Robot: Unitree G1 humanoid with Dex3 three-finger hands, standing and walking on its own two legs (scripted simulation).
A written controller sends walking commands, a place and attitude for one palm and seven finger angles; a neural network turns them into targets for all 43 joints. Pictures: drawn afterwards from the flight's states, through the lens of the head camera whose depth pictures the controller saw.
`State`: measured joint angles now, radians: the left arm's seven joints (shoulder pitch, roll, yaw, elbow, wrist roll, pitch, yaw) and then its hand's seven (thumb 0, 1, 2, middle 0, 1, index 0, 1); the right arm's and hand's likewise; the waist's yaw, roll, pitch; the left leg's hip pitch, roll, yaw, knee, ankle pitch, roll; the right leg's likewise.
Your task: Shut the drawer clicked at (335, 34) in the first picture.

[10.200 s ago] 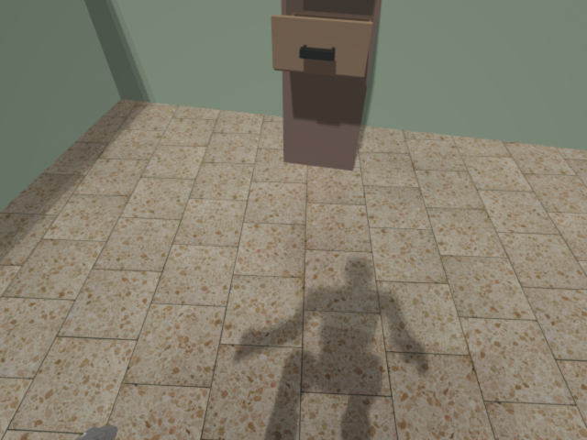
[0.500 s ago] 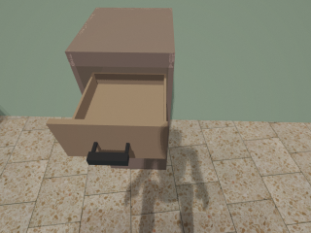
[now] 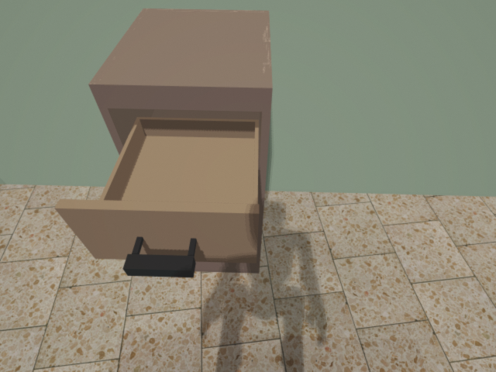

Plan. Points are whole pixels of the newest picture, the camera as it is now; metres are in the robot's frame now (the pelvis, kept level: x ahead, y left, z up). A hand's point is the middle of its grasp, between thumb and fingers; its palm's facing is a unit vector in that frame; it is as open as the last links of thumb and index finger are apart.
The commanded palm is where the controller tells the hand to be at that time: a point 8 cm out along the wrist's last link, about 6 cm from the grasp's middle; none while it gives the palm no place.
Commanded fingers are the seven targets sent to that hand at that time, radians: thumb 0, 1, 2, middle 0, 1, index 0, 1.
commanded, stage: look again from close up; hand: left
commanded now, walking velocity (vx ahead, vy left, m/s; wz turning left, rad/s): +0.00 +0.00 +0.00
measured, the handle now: (163, 254) +0.32 +0.18 -0.02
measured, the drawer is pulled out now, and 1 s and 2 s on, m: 0.28 0.27 0.27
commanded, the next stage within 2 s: raise the hand and make a fist in 0.14 s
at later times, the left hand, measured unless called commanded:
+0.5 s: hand (149, 341) +0.17 +0.16 -0.02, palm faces +0.18 -0.98 -0.03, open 6.9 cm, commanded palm +0.10 +0.21 -0.04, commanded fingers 0.00 0.90 0.90 -0.48 -0.60 -0.48 -0.60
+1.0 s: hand (155, 349) +0.16 +0.15 +0.00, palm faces +0.02 -1.00 -0.04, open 4.2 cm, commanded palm +0.11 +0.20 +0.01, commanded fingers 0.00 0.90 0.90 -0.98 -1.14 -0.98 -1.14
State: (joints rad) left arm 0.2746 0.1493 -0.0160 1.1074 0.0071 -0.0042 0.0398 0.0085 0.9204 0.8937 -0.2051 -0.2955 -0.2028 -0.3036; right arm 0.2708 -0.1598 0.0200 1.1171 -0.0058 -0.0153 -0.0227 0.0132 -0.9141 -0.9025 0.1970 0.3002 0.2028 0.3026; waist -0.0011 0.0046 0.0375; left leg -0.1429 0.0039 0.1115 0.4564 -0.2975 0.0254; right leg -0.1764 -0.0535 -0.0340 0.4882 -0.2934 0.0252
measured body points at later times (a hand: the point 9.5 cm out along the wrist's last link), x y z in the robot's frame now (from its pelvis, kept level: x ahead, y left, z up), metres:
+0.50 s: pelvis -0.03 -0.02 -0.03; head +0.00 -0.03 +0.42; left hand +0.16 +0.22 -0.02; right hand +0.14 -0.28 -0.11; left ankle -0.03 +0.10 -0.74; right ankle -0.02 -0.13 -0.74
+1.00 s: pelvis -0.04 -0.03 -0.06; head +0.00 -0.04 +0.39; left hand +0.15 +0.20 +0.00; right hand +0.13 -0.25 -0.15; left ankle -0.03 +0.10 -0.74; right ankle -0.02 -0.13 -0.74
